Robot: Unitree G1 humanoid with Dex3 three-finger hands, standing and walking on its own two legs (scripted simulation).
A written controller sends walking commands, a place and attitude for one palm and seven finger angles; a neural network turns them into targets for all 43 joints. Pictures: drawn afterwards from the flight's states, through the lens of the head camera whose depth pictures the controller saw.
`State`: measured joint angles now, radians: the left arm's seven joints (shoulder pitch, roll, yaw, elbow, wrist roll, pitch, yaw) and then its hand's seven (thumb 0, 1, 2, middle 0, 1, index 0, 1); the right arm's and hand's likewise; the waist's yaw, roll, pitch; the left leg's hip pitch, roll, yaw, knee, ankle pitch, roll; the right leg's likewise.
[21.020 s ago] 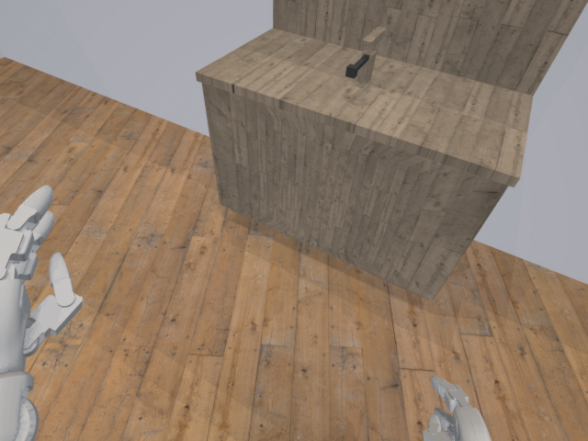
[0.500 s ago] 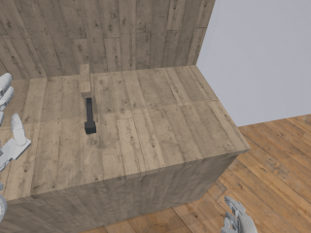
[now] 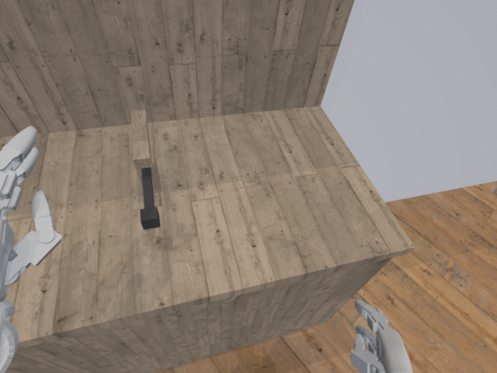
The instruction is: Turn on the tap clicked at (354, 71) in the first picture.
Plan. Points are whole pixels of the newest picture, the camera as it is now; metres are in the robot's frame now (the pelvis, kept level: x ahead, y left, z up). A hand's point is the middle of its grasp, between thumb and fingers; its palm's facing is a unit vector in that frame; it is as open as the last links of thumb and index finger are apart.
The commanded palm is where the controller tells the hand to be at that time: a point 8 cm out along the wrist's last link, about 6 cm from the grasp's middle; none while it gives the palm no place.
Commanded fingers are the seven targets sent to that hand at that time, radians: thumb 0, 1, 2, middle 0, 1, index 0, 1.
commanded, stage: come to a stop and stand still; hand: left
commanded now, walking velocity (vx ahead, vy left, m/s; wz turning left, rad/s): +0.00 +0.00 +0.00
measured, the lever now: (150, 218) +0.35 +0.20 +0.02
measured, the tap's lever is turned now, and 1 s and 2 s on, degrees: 0 0 0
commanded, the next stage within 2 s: look again from close up in 0.28 s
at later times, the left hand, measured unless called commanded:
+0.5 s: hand (71, 246) +0.22 +0.23 +0.16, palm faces +0.35 -0.86 -0.37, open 7.4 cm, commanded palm +0.16 +0.26 +0.17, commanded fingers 0.00 0.90 0.90 -0.20 -0.30 -0.20 -0.30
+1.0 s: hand (73, 242) +0.22 +0.23 +0.16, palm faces +0.35 -0.87 -0.36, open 7.4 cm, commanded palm +0.16 +0.26 +0.17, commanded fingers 0.00 0.90 0.90 -0.20 -0.30 -0.20 -0.30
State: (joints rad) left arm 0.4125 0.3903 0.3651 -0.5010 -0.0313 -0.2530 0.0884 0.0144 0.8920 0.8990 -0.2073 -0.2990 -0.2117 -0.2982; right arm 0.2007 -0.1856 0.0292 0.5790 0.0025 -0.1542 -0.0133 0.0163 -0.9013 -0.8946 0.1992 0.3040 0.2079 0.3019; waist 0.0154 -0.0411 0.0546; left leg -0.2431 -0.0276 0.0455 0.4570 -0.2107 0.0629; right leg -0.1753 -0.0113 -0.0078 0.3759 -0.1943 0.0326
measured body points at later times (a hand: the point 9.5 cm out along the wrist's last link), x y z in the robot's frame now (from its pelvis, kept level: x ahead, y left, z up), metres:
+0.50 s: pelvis +0.00 -0.02 +0.00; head +0.01 +0.00 +0.45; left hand +0.19 +0.27 +0.18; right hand +0.18 -0.24 -0.07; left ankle +0.02 +0.07 -0.74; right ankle +0.00 -0.15 -0.74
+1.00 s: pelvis +0.00 -0.02 +0.00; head +0.02 +0.01 +0.45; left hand +0.20 +0.27 +0.18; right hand +0.18 -0.24 -0.07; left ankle +0.02 +0.07 -0.74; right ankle +0.00 -0.15 -0.74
